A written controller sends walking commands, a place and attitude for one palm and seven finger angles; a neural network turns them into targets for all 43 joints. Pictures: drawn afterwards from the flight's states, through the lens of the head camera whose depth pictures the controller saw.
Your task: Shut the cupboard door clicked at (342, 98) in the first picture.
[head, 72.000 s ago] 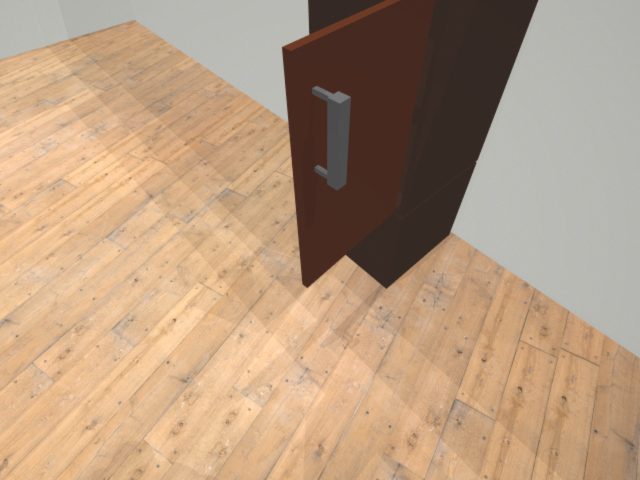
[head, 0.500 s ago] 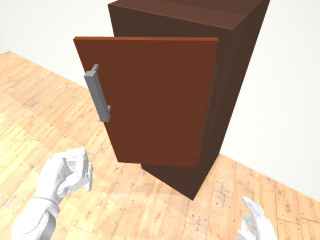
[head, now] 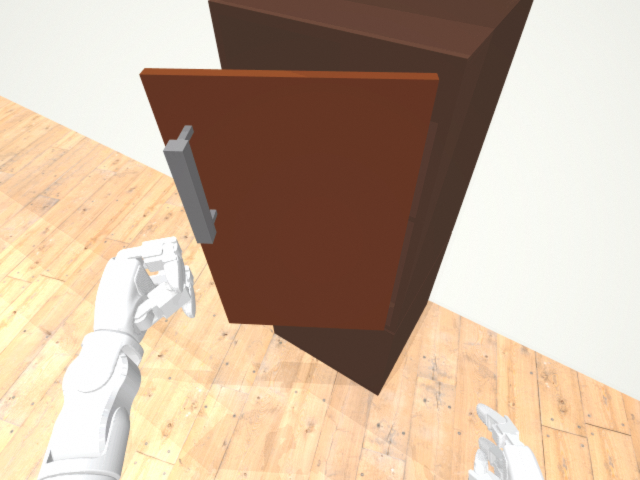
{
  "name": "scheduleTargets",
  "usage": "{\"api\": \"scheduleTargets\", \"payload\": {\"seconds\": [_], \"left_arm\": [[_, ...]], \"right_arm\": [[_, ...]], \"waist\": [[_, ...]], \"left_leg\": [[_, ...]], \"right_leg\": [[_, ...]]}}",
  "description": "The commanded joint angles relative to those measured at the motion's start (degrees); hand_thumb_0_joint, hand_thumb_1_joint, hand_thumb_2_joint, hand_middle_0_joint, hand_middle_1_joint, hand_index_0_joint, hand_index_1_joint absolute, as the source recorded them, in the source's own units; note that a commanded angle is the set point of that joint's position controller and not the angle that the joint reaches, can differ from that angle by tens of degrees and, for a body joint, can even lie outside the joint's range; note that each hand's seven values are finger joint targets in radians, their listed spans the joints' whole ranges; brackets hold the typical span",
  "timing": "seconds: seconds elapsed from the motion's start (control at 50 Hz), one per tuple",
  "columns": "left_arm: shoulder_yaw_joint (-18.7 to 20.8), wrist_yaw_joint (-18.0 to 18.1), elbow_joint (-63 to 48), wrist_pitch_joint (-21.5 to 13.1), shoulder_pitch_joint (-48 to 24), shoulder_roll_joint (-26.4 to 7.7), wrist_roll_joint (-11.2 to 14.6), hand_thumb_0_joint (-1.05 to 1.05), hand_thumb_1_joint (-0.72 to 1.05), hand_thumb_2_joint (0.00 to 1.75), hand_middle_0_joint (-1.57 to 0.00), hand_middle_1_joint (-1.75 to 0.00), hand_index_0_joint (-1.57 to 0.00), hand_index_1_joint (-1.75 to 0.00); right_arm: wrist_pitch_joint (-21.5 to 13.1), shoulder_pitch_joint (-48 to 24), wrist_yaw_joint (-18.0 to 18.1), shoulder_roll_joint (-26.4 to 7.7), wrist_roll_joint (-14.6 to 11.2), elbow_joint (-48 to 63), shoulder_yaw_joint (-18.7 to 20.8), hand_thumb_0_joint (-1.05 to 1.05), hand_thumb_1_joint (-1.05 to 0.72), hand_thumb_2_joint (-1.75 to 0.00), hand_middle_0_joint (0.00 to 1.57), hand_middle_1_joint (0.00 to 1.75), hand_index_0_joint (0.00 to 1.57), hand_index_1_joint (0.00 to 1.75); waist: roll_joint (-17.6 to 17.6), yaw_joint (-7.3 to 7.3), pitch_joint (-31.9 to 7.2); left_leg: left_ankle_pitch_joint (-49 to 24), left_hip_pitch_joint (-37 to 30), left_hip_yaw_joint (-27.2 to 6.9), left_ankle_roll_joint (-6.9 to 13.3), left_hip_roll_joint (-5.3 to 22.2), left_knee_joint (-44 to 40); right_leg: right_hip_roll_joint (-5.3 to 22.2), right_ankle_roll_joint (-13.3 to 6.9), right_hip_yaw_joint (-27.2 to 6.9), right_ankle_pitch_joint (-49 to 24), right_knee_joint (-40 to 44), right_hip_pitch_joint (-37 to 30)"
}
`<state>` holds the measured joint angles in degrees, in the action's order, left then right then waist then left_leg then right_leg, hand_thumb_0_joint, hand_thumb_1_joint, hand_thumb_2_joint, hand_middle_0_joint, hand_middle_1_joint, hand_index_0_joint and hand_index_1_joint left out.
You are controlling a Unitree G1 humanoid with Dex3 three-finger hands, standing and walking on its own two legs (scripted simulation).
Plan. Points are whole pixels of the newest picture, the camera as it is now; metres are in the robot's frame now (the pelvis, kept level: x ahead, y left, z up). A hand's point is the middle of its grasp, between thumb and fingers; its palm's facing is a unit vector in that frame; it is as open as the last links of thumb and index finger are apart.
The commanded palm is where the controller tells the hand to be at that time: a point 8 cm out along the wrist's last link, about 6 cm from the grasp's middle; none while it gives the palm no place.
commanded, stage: bring the fist close to the handle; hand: left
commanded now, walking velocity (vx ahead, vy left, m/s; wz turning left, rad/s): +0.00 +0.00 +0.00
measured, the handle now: (197, 187) +0.48 +0.22 +0.11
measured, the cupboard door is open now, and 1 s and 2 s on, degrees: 29 29 16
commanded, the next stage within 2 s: push the door shut along its arc in 0.86 s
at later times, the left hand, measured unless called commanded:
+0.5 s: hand (202, 245) +0.37 +0.18 +0.11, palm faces +0.03 -1.00 -0.02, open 3.1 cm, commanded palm +0.34 +0.23 +0.11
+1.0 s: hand (199, 249) +0.35 +0.18 +0.12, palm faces +0.03 -1.00 -0.03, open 3.1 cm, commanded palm +0.33 +0.22 +0.11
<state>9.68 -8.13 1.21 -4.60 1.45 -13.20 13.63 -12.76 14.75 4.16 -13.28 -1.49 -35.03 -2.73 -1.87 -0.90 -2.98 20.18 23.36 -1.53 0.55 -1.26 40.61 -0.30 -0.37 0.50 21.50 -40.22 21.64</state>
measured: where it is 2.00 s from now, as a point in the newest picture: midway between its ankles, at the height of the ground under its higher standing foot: outside the picture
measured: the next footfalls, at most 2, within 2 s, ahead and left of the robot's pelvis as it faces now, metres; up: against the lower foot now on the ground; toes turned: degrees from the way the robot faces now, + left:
none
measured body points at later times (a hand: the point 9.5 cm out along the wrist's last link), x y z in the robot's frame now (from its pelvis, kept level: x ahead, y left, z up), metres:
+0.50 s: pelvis +0.00 -0.01 +0.00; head +0.02 -0.02 +0.45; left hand +0.36 +0.23 +0.11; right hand +0.14 -0.26 -0.10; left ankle +0.01 +0.11 -0.72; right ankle -0.01 -0.12 -0.72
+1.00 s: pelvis -0.01 -0.01 +0.00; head +0.01 -0.02 +0.45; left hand +0.34 +0.23 +0.12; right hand +0.14 -0.25 -0.09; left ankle +0.01 +0.11 -0.72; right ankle -0.01 -0.12 -0.72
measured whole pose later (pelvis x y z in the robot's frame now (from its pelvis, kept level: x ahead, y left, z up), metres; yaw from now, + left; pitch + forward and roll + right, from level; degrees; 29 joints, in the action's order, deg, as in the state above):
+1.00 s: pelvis -0.01 -0.01 +0.00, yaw +0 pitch +4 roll +0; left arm 11.9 -10.7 25.5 -9.0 -18.1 -15.7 12.7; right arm -6.8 14.2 4.4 -14.5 -2.3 -36.0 -1.6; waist -2.3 0.0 -2.9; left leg 19.0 25.0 -2.1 -0.1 -0.5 40.2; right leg -1.1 -1.0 1.1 20.2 -39.5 23.2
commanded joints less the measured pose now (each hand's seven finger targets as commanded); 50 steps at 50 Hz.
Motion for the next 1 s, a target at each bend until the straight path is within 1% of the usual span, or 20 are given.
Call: {"api": "scheduleTargets", "payload": {"seconds": [0.0, 0.04, 0.08, 0.16, 0.18, 0.26, 0.32, 0.36, 0.38, 0.44, 0.48, 0.54, 0.58, 0.66, 0.68, 0.74, 0.78, 0.88, 0.9, 0.98], "left_arm": [[2.2, -1.0, -7.2, -2.8, -15.7, -7.3, -0.5, 0.00, 0.90, 0.90, -1.30, -1.50, -1.30, -1.50], [0.3, -2.2, -5.1, -1.2, -19.5, -6.2, -0.2, 0.00, 0.90, 0.90, -1.30, -1.50, -1.30, -1.50], [2.7, -2.5, -2.3, -0.4, -23.0, -9.2, 0.2, 0.00, 0.90, 0.90, -1.30, -1.50, -1.30, -1.50], [6.2, -2.1, -2.2, -2.5, -31.2, -12.0, 0.9, 0.00, 0.90, 0.90, -1.30, -1.50, -1.30, -1.50], [7.3, -1.8, -1.7, -3.3, -31.4, -13.7, 0.9, 0.00, 0.90, 0.90, -1.30, -1.50, -1.30, -1.50], [6.5, -1.7, 3.1, -5.4, -33.0, -12.4, 0.4, 0.00, 0.90, 0.90, -1.30, -1.50, -1.30, -1.50], [6.0, -2.6, 10.6, -4.1, -33.2, -12.2, 0.0, 0.00, 0.90, 0.90, -1.30, -1.50, -1.30, -1.50], [7.1, -3.5, 13.8, -3.0, -34.2, -13.7, 0.1, 0.00, 0.90, 0.90, -1.30, -1.50, -1.30, -1.50], [7.5, -3.7, 14.3, -2.7, -34.2, -14.4, 0.2, 0.00, 0.90, 0.90, -1.30, -1.50, -1.30, -1.50], [5.8, -4.0, 12.4, -3.6, -42.1, -13.2, 0.3, 0.00, 0.90, 0.90, -1.30, -1.50, -1.30, -1.50], [7.6, -3.4, 10.4, -5.5, -40.5, -15.0, 0.4, 0.00, 0.90, 0.90, -1.30, -1.50, -1.30, -1.50], [7.9, -2.9, 9.2, -7.9, -39.1, -14.3, 0.4, 0.00, 0.90, 0.90, -1.30, -1.50, -1.30, -1.50], [9.7, -2.6, 10.9, -8.4, -35.5, -16.3, 0.2, 0.00, 0.90, 0.90, -1.30, -1.50, -1.30, -1.50], [7.7, -2.9, 12.1, -7.0, -33.4, -13.5, -0.1, 0.00, 0.90, 0.90, -1.30, -1.50, -1.30, -1.50], [9.1, -2.8, 12.1, -6.6, -31.9, -15.0, 0.0, 0.00, 0.90, 0.90, -1.30, -1.50, -1.30, -1.50], [5.8, -3.0, 9.4, -6.1, -35.6, -12.0, 0.1, 0.00, 0.90, 0.90, -1.30, -1.50, -1.30, -1.50], [8.3, -2.7, 9.5, -6.6, -36.0, -14.8, 0.5, 0.00, 0.90, 0.90, -1.30, -1.50, -1.30, -1.50], [6.1, -2.6, 8.8, -8.6, -40.0, -13.5, 0.0, 0.00, 0.90, 0.90, -1.30, -1.50, -1.30, -1.50], [4.4, -2.8, 9.9, -8.4, -40.6, -11.8, -0.1, 0.00, 0.90, 0.90, -1.30, -1.50, -1.30, -1.50], [3.4, -3.2, 14.6, -7.2, -42.0, -11.9, -0.8, 0.00, 0.90, 0.90, -1.30, -1.50, -1.30, -1.50]], "right_arm": [[-2.3, -4.6, 0.0, -7.4, -0.8, 8.3, 2.7, 0.00, -0.90, -0.90, 0.20, 0.30, 0.20, 0.30], [-1.8, -4.6, 0.5, -7.6, -1.1, 8.4, 2.7, 0.00, -0.90, -0.90, 0.20, 0.30, 0.20, 0.30], [-1.3, -4.4, 1.1, -8.3, -1.1, 7.8, 2.7, 0.00, -0.90, -0.90, 0.20, 0.30, 0.20, 0.30], [-1.0, -4.9, 1.6, -7.9, -0.6, 7.5, 2.7, 0.00, -0.90, -0.90, 0.20, 0.30, 0.20, 0.30], [-0.9, -4.6, 1.6, -8.1, -0.5, 7.3, 2.7, 0.00, -0.90, -0.90, 0.20, 0.30, 0.20, 0.30], [-0.4, -4.0, 1.0, -7.7, -0.5, 6.6, 2.7, 0.00, -0.90, -0.90, 0.20, 0.30, 0.20, 0.30], [0.6, -3.1, 0.7, -8.2, -0.8, 6.1, 3.0, 0.00, -0.90, -0.90, 0.20, 0.30, 0.20, 0.30], [1.5, -2.6, 0.8, -8.7, -1.1, 6.2, 3.3, 0.00, -0.90, -0.90, 0.20, 0.30, 0.20, 0.30], [1.8, -2.3, 0.8, -9.0, -1.1, 6.5, 3.4, 0.00, -0.90, -0.90, 0.20, 0.30, 0.20, 0.30], [2.2, -2.3, 0.8, -8.7, -1.2, 6.7, 3.5, 0.00, -0.90, -0.90, 0.20, 0.30, 0.20, 0.30], [2.1, -1.8, 0.7, -8.9, -0.8, 7.2, 3.8, 0.00, -0.90, -0.90, 0.20, 0.30, 0.20, 0.30], [2.1, -1.6, 0.3, -8.4, -0.6, 7.3, 3.9, 0.00, -0.90, -0.90, 0.20, 0.30, 0.20, 0.30], [2.6, -1.2, 0.1, -8.7, -0.5, 7.1, 4.0, 0.00, -0.90, -0.90, 0.20, 0.30, 0.20, 0.30], [3.4, -1.9, -0.3, -8.4, -1.0, 7.6, 3.9, 0.00, -0.90, -0.90, 0.20, 0.30, 0.20, 0.30], [3.6, -1.9, -0.2, -8.7, -1.0, 7.9, 4.1, 0.00, -0.90, -0.90, 0.20, 0.30, 0.20, 0.30], [3.6, -2.7, -0.1, -8.3, -1.2, 8.4, 3.9, 0.00, -0.90, -0.90, 0.20, 0.30, 0.20, 0.30], [3.6, -2.5, 0.3, -8.7, -1.0, 8.0, 3.9, 0.00, -0.90, -0.90, 0.20, 0.30, 0.20, 0.30], [3.1, -3.1, 0.6, -8.4, -1.0, 7.4, 3.7, 0.00, -0.90, -0.90, 0.20, 0.30, 0.20, 0.30], [3.0, -3.4, 0.6, -8.2, -1.1, 7.2, 3.5, 0.00, -0.90, -0.90, 0.20, 0.30, 0.20, 0.30], [3.1, -2.8, 0.7, -8.8, -1.3, 6.6, 3.5, 0.00, -0.90, -0.90, 0.20, 0.30, 0.20, 0.30]], "waist": [[-0.5, 0.78, -8.5], [0.0, 1.51, -7.6], [2.4, 1.72, -7.6], [1.7, 1.12, -13.9], [1.4, 0.73, -15.0], [-0.9, 0.80, -15.4], [2.0, 1.46, -12.4], [2.1, 1.44, -12.1], [3.7, 1.19, -12.7], [1.1, 2.14, -14.6], [1.7, 1.44, -17.5], [0.5, 0.84, -20.2], [2.6, 0.29, -19.6], [1.7, 0.65, -14.9], [2.3, 0.17, -15.1], [1.3, 1.28, -13.7], [2.9, 1.40, -13.5], [0.6, 2.23, -14.5], [-0.4, 2.49, -13.9], [1.6, 3.33, -12.4]], "left_leg": [[-12.7, -5.5, 0.0, 0.3, 0.7, -6.1], [-10.9, -5.6, -0.1, 0.5, 0.6, -6.2], [-8.9, -4.9, -0.4, 0.8, 0.6, -6.3], [-12.3, -7.3, -0.3, 0.7, 0.3, -5.8], [-13.0, -7.1, -0.2, 0.7, 0.3, -5.5], [-15.2, -7.1, 0.2, 0.3, 0.4, -5.2], [-14.1, -4.7, 0.6, 0.6, 0.4, -5.1], [-13.9, -3.8, 0.9, 0.6, 0.3, -5.0], [-14.1, -3.4, 0.9, 0.8, 0.3, -4.9], [-14.9, -5.2, 0.8, 0.8, 0.2, -4.6], [-17.1, -6.4, 0.8, 1.0, 0.4, -4.1], [-19.0, -7.6, 1.1, 0.9, 0.3, -3.8], [-19.2, -5.9, 1.3, 1.1, 0.4, -3.9], [-17.0, -4.8, 1.6, 1.0, 0.3, -5.2], [-16.6, -4.4, 1.8, 1.2, 0.3, -5.0], [-14.4, -5.1, 1.6, 1.2, 0.3, -5.5], [-13.5, -4.9, 1.4, 1.3, 0.4, -5.4], [-11.5, -6.3, 0.9, 1.2, 0.4, -5.4], [-10.7, -6.4, 0.8, 1.2, 0.3, -5.5], [-8.5, -5.8, 0.1, 1.2, 0.5, -5.7]], "right_leg": [[-0.4, -0.7, 2.2, -15.0, 5.4, -1.5], [-0.3, -0.7, 2.1, -13.8, 6.3, -0.8], [-0.4, -0.5, 1.7, -11.4, 7.2, -0.7], [-0.2, -0.7, 1.3, -15.1, 6.1, -3.1], [-0.2, -0.7, 1.0, -15.7, 5.9, -3.9], [-0.2, -0.9, 1.3, -18.9, 4.9, -3.9], [0.0, -0.6, 0.8, -19.2, 5.7, -3.0], [0.1, -0.5, 0.5, -19.7, 6.0, -3.2], [0.2, -0.4, 0.3, -20.0, 6.0, -4.1], [0.1, -0.5, 0.3, -20.9, 5.7, -3.3], [-0.1, -0.5, 0.2, -23.0, 5.1, -5.0], [-0.2, -0.6, 0.1, -25.6, 4.3, -5.9], [-0.2, -0.4, 0.1, -26.4, 4.0, -7.4], [-0.2, -0.4, 0.4, -24.4, 5.0, -5.3], [0.0, -0.3, 0.1, -24.1, 5.4, -6.0], [-0.2, -0.3, 0.3, -21.3, 6.0, -4.2], [-0.4, -0.2, 0.0, -20.0, 6.5, -4.4], [-0.5, -0.5, 0.2, -16.5, 6.4, -2.8], [-0.4, -0.6, 0.2, -15.7, 6.4, -1.8], [-0.5, -0.6, 0.7, -12.8, 6.9, -0.1]]}}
